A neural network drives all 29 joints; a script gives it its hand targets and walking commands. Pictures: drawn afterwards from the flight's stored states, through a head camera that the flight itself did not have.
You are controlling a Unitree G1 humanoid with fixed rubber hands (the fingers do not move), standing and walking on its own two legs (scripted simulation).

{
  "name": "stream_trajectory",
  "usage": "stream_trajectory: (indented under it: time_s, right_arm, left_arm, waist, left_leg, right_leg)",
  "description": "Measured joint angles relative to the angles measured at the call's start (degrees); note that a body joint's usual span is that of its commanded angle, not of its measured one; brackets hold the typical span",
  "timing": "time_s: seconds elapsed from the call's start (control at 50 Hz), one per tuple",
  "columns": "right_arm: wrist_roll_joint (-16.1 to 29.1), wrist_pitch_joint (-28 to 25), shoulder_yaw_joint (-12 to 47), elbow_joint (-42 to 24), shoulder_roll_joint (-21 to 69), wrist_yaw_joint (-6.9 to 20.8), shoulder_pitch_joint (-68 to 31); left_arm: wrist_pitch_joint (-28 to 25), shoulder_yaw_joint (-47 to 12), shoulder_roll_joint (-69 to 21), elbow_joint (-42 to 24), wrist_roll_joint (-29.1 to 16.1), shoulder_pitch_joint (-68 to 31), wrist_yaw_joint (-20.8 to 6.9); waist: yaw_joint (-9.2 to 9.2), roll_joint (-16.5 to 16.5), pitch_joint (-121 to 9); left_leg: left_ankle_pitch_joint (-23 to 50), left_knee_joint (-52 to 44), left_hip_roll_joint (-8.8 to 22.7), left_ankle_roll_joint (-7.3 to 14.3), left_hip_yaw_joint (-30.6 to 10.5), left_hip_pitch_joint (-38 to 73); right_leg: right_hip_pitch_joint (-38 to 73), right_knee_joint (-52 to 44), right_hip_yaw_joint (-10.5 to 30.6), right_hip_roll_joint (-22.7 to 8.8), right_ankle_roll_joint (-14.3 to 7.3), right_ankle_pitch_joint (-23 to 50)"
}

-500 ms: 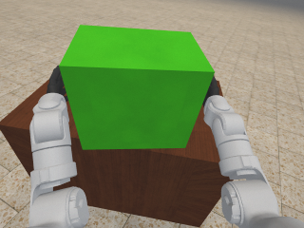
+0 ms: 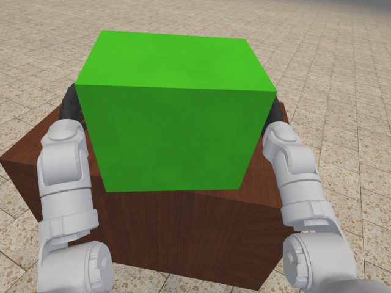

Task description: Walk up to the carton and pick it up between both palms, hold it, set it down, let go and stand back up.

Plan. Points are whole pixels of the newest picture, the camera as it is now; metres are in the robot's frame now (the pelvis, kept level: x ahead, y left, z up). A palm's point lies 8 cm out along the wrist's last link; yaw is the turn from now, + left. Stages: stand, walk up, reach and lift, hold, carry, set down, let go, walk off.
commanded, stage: hold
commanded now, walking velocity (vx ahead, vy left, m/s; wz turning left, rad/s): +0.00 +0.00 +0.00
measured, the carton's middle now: (175, 115) +0.40 +0.01 +0.19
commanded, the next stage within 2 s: none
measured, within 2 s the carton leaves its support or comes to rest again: neither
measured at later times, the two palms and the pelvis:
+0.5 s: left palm (71, 121) +0.35 +0.20 +0.22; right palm (272, 122) +0.35 -0.18 +0.21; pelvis +0.00 +0.00 +0.00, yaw +0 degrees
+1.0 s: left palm (74, 122) +0.35 +0.19 +0.21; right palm (272, 123) +0.35 -0.18 +0.21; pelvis +0.00 +0.00 +0.00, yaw +0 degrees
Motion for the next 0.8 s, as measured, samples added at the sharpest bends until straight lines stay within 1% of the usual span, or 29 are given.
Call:
stream_trajectory:
  time_s: [0.12, 0.22, 0.3, 0.34, 0.44, 0.54, 0.7, 0.8]
  right_arm:
    - [0.0, 0.5, 0.3, 0.7, -0.5, 0.0, -0.3]
    - [1.1, 0.3, 1.1, -0.6, -1.1, -0.4, 0.3]
    - [-0.2, 0.7, 0.2, 1.6, -0.7, 0.1, -1.3]
    - [-0.6, 0.9, 0.2, 2.2, -0.6, 0.1, -1.8]
    - [-0.3, 0.5, 0.1, 0.7, -0.3, -0.3, -1.2]
    - [-0.8, 0.6, -0.4, 2.1, 0.0, 0.1, -2.0]
    - [-1.1, 0.1, -0.1, 2.6, -0.1, 0.1, -1.4]
    - [-0.5, -0.1, 0.2, 2.0, -0.4, -0.1, -1.0]
  left_arm:
    - [0.3, 0.1, -0.2, 1.4, 0.4, -0.7, 0.0]
    - [0.0, 0.1, -0.5, -0.1, 0.0, -0.2, 0.2]
    - [0.0, 1.3, -0.5, 2.7, 1.1, -2.0, -0.4]
    - [0.2, 1.1, 0.0, 3.3, 0.8, -2.3, -0.3]
    - [-0.3, 0.3, 0.6, 1.9, -0.4, -1.4, 0.0]
    - [-0.1, 1.0, 0.5, 2.8, 0.6, -2.0, -0.8]
    - [-0.5, 0.7, 0.2, 3.6, 0.7, -1.8, -0.3]
    - [-0.8, 0.7, 0.1, 3.3, 0.1, -1.7, 0.0]
  waist:
    - [-0.27, 0.1, 0.1]
    - [-0.18, 0.3, 0.3]
    - [0.46, 0.0, 0.6]
    - [0.67, -0.1, 0.4]
    - [0.12, 0.0, -0.4]
    - [0.19, 0.1, -0.1]
    - [0.38, 0.0, 0.1]
    - [0.46, -0.2, -0.1]
  left_leg:
    - [0.0, -0.1, 0.0, 0.1, 0.3, 0.2]
    - [0.0, 0.1, 0.0, 0.0, 0.5, 0.5]
    - [0.2, -0.4, -0.1, 0.2, 0.9, 0.9]
    - [0.4, -0.6, -0.2, 0.2, 1.0, 0.6]
    - [0.6, -0.3, -0.2, 0.0, 0.0, -0.4]
    - [0.5, -0.3, -0.1, 0.0, 0.1, 0.1]
    - [0.6, -0.4, -0.2, 0.0, 0.2, 0.1]
    - [0.6, -0.4, -0.1, 0.0, 0.1, -0.4]
  right_leg:
    - [-0.2, 0.5, 0.4, 0.0, 0.0, -0.2]
    - [0.1, 0.6, 0.5, 0.0, 0.0, -0.1]
    - [-0.1, 1.1, 0.9, -0.1, 0.0, -0.3]
    - [-0.7, 1.3, 1.0, -0.2, -0.1, -0.3]
    - [-0.7, 0.5, 0.1, -0.2, -0.1, 0.1]
    - [-0.2, 0.3, 0.1, -0.1, -0.1, 0.2]
    - [-0.5, 0.7, 0.3, -0.2, -0.1, 0.0]
    - [-0.9, 0.6, 0.2, -0.1, -0.2, 0.1]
